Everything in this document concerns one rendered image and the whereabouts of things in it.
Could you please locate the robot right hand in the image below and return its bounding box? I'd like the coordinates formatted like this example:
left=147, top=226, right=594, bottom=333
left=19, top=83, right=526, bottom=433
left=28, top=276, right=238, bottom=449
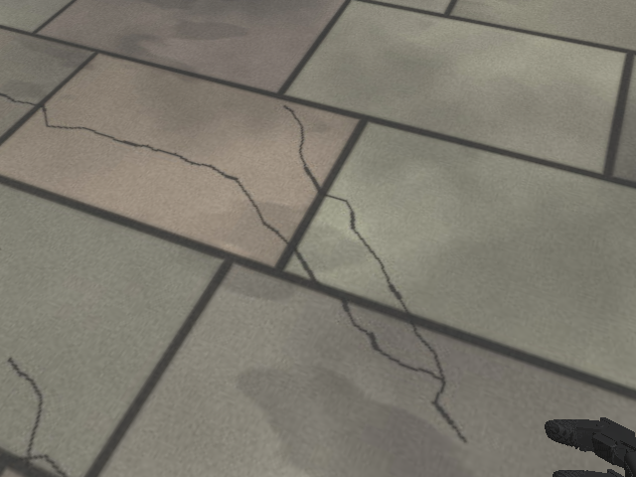
left=545, top=417, right=636, bottom=477

